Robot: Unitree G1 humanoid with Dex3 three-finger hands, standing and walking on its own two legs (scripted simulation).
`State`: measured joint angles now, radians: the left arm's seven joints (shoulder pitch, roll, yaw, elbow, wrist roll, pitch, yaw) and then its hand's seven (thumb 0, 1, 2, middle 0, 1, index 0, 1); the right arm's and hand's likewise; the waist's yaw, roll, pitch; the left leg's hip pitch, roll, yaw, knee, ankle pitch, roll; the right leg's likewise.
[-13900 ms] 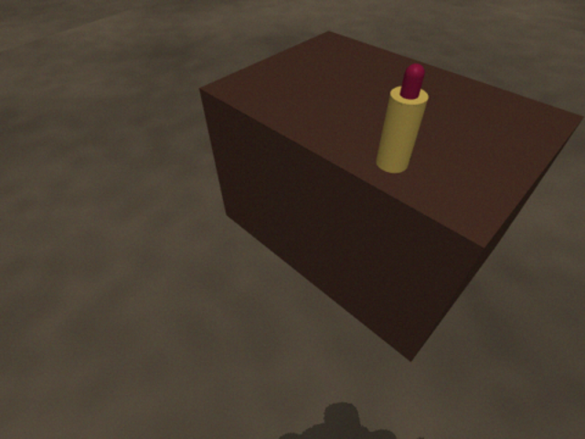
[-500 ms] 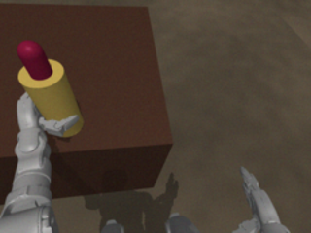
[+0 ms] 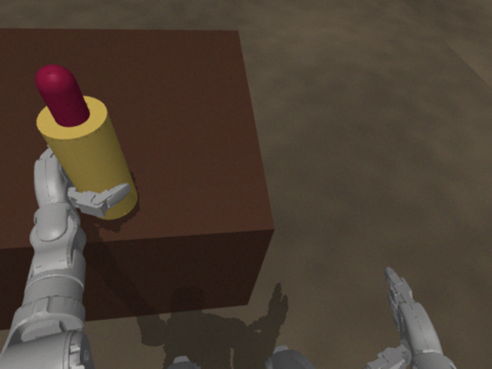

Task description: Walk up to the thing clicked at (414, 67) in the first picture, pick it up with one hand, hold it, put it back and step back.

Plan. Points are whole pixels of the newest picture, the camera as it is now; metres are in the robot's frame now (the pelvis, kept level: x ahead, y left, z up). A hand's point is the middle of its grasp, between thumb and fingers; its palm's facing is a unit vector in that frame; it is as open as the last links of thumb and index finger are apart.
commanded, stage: lift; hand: left
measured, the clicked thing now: (89, 149) +0.45 +0.19 +0.11
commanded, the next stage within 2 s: hold in 1.48 s
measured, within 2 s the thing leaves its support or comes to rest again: neither
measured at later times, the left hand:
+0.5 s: hand (95, 170) +0.43 +0.19 +0.09, palm faces +0.19 -0.98 -0.05, open 11.5 cm
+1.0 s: hand (88, 168) +0.37 +0.17 +0.16, palm faces +0.19 -0.98 -0.06, open 11.5 cm
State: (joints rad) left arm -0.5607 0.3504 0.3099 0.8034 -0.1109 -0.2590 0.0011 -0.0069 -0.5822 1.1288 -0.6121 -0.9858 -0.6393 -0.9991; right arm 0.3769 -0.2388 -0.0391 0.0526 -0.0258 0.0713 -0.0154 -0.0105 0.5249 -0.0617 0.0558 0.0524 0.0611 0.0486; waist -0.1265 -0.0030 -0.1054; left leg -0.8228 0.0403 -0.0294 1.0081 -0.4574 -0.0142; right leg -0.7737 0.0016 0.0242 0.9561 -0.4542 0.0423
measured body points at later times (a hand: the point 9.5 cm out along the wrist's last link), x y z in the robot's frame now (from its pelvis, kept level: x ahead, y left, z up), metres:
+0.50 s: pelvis +0.00 +0.00 +0.01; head +0.06 +0.01 +0.46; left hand +0.41 +0.24 +0.09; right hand +0.16 -0.26 +0.00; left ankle +0.01 +0.12 -0.68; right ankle +0.00 -0.15 -0.68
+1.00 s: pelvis +0.00 -0.01 +0.03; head +0.01 -0.02 +0.48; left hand +0.36 +0.22 +0.17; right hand +0.17 -0.26 -0.02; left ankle +0.01 +0.12 -0.68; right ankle +0.00 -0.15 -0.68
